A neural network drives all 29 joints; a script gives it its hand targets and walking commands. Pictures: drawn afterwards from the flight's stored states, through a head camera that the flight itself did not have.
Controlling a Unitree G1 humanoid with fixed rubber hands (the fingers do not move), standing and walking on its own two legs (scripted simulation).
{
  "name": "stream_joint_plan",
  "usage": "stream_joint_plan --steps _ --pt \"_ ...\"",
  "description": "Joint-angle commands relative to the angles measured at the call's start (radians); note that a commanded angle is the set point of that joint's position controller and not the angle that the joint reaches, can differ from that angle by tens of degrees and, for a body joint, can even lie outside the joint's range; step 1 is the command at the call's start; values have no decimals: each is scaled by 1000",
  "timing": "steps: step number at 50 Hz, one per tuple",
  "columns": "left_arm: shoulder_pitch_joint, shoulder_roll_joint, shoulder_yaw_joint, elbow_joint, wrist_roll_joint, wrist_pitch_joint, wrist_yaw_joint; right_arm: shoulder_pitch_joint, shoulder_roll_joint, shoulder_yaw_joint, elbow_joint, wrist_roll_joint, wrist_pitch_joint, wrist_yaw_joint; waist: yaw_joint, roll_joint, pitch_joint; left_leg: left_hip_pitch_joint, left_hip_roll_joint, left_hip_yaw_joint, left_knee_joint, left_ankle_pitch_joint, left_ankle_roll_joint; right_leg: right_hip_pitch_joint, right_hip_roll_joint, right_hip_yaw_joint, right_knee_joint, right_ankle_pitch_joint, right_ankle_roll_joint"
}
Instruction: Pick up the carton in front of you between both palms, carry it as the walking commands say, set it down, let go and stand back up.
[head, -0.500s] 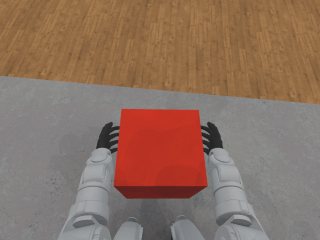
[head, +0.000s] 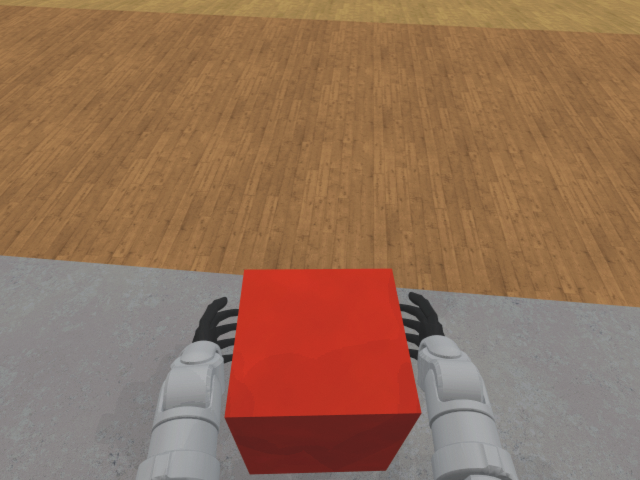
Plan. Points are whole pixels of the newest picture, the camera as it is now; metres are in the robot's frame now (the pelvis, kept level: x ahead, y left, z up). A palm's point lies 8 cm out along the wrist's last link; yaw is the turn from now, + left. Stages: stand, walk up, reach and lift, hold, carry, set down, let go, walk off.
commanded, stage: reach and lift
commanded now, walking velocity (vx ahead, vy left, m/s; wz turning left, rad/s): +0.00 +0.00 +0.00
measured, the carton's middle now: (318, 374) +0.29 +0.00 -0.05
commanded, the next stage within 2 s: hold in 0.94 s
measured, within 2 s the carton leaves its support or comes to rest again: neither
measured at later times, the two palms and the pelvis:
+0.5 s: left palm (205, 346) +0.29 +0.15 +0.03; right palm (430, 341) +0.29 -0.15 +0.03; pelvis -0.01 +0.00 +0.00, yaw +0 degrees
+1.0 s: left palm (204, 341) +0.29 +0.15 +0.04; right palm (433, 336) +0.29 -0.15 +0.05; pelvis +0.00 +0.00 +0.01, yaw +0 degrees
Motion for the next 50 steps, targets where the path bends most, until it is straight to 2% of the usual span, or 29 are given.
stream_joint_plan --steps 1,6,11,18,32,39,46,50 --pt "-521 -937 -493 25 -185 -6 -262 -469 954 486 63 174 14 254 0 -4 -76 23 -46 76 -84 31 13 34 37 -70 -90 46 -6" --pt "-634 -972 -515 3 -202 -17 -274 -576 991 504 43 187 3 266 -3 1 -151 46 -44 81 -69 21 14 56 37 -78 -76 36 -10" --pt "-650 -981 -519 8 -202 -15 -272 -601 989 511 44 188 4 268 -3 4 -178 59 -44 82 -74 20 10 72 38 -83 -74 36 -7" --pt "-611 -969 -517 -5 -197 -1 -266 -569 970 513 28 185 16 267 -2 4 -183 94 -46 81 -89 88 4 96 44 -83 -91 96 -4" --pt "-491 -948 -565 -118 -227 35 -255 -449 944 558 -84 215 50 258 -1 5 -192 159 -54 74 -114 254 -5 166 54 -74 -115 259 4" --pt "-464 -941 -579 -155 -238 51 -253 -421 939 572 -123 226 67 255 -1 4 -183 173 -55 70 -122 280 -6 182 54 -71 -124 288 7" --pt "-472 -933 -578 -170 -240 67 -254 -427 935 572 -138 228 83 254 0 2 -163 172 -54 71 -130 251 -4 181 52 -71 -131 262 7" --pt "-483 -942 -634 -239 -276 85 -253 -440 950 629 -206 263 101 251 -2 1 -207 204 -55 70 -134 292 -7 212 53 -70 -135 304 9"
